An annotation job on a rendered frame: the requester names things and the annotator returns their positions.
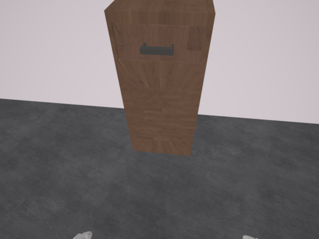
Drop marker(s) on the drawer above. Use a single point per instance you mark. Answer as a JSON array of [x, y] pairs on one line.
[[188, 41]]

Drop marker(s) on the cabinet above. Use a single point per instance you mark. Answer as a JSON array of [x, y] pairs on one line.
[[161, 98]]

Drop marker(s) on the handle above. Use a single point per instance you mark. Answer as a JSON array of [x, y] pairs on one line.
[[154, 50]]

